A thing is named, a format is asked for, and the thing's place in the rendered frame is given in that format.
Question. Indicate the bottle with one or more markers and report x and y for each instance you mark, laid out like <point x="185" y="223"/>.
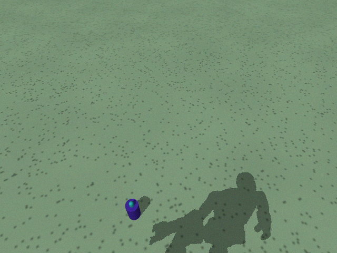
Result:
<point x="132" y="209"/>

